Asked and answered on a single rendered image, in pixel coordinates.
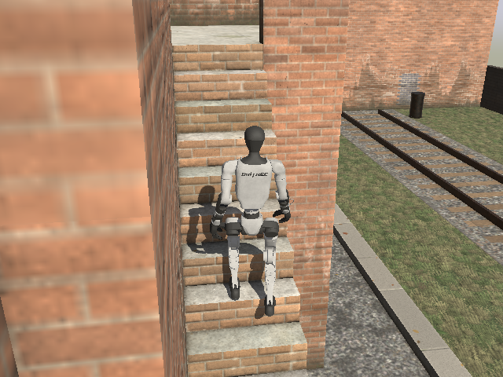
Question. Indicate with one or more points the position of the robot right upper arm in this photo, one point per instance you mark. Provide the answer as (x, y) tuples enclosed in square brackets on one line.
[(280, 178)]

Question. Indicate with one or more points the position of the right robot forearm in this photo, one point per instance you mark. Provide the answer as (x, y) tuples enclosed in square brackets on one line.
[(284, 204)]

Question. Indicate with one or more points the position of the robot left hand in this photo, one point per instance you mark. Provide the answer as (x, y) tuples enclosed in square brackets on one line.
[(215, 228)]

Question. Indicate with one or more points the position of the robot left upper arm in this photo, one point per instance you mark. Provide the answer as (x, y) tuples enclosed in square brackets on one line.
[(228, 168)]

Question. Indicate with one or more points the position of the robot right hand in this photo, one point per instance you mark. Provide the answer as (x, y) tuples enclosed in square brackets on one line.
[(279, 212)]

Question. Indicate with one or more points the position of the robot right thigh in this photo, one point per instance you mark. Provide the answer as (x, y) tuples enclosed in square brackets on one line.
[(270, 231)]

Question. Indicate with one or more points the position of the left robot forearm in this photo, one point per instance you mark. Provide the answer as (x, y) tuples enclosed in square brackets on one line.
[(219, 211)]

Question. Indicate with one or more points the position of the humanoid robot head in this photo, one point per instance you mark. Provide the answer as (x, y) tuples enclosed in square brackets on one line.
[(254, 137)]

